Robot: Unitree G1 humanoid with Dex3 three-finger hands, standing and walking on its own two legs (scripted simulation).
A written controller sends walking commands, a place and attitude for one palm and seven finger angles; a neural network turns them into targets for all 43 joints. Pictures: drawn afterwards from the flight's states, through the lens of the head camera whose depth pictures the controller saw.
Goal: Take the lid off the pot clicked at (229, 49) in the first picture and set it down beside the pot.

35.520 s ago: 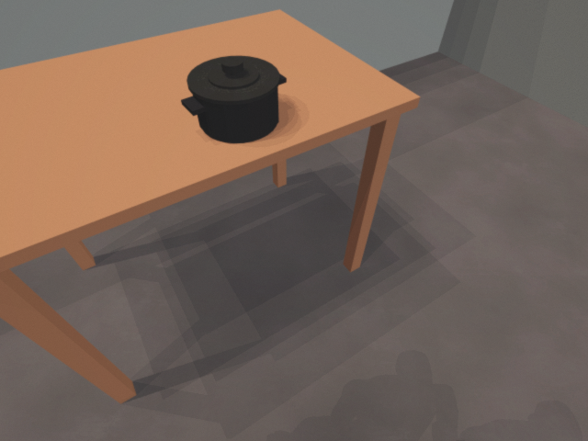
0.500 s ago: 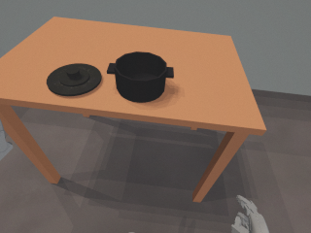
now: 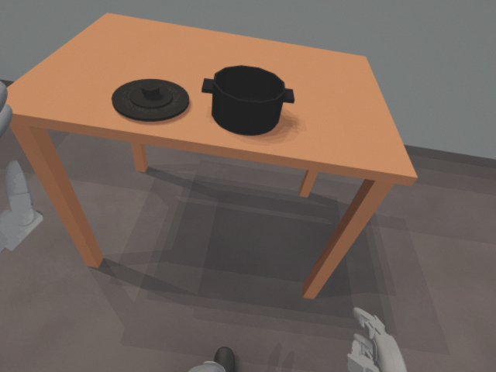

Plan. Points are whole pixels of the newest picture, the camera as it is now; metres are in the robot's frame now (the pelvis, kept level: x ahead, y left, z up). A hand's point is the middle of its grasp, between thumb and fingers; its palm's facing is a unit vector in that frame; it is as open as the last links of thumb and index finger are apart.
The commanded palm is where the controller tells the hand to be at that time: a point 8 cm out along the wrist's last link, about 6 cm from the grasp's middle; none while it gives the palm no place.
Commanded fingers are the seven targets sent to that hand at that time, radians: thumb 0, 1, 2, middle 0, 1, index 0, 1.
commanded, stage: stop stepping back and stand still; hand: left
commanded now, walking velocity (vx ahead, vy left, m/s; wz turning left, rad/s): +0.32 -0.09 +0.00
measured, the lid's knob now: (150, 88) +0.72 +0.31 +0.06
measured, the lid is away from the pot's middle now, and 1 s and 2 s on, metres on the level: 0.25 0.25 0.25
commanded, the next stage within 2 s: let the arm hang, fingers relaxed in 1.04 s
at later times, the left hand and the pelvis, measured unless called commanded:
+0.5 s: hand out of the picture +0.01 +0.37 +0.24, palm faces +0.47 -0.82 -0.33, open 7.4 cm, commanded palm -0.04 +0.41 +0.24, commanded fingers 0.00 0.90 0.90 -0.20 -0.30 -0.20 -0.30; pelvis -0.17 +0.13 -0.03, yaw -2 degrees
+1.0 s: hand out of the picture -0.05 +0.37 -0.12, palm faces -0.05 -0.99 -0.16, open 7.4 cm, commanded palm none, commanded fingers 0.00 0.90 0.90 -0.20 -0.30 -0.20 -0.30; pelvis -0.22 +0.19 +0.01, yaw +0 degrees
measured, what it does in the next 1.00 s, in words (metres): walks backwards: right foot, then left foot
